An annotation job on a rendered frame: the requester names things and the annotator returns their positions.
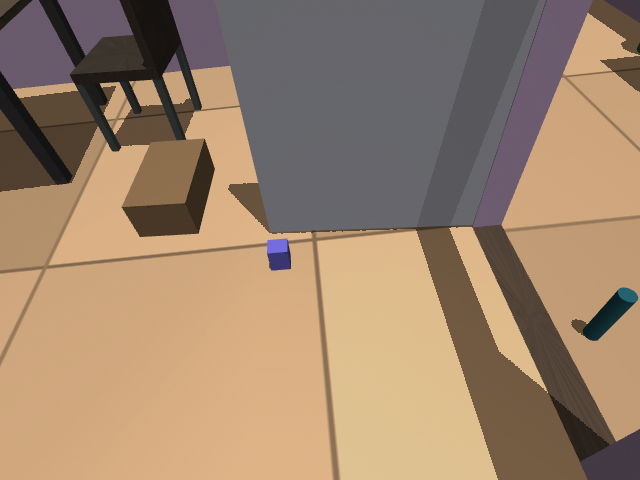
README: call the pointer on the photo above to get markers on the table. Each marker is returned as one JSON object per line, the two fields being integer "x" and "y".
{"x": 14, "y": 109}

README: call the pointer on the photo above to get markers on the chair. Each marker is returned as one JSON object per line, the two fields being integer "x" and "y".
{"x": 144, "y": 55}

